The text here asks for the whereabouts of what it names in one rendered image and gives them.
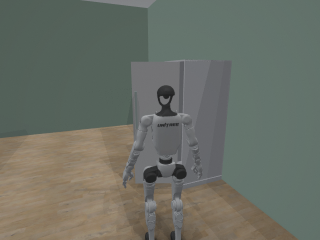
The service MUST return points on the fridge door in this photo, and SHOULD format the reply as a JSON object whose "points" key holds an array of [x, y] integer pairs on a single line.
{"points": [[146, 78]]}

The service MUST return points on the handle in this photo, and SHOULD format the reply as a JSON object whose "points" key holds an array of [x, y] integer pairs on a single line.
{"points": [[136, 111]]}

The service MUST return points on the robot left shin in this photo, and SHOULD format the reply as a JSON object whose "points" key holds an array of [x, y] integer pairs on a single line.
{"points": [[150, 219]]}

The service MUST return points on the left robot upper arm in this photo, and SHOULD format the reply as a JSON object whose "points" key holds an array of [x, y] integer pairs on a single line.
{"points": [[145, 122]]}

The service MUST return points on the left robot forearm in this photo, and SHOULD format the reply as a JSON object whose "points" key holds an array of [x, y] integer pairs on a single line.
{"points": [[132, 158]]}

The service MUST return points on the robot left hand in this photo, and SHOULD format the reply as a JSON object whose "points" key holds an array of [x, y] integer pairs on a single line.
{"points": [[127, 176]]}

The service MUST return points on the right robot forearm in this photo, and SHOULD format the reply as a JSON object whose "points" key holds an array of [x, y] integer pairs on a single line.
{"points": [[195, 153]]}

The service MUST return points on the robot left thigh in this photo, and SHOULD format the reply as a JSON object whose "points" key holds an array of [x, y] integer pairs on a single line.
{"points": [[150, 174]]}

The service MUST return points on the robot right hand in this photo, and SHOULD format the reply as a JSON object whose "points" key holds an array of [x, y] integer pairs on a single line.
{"points": [[197, 169]]}

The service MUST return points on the right robot upper arm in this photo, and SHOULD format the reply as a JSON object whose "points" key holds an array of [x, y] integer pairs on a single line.
{"points": [[189, 129]]}

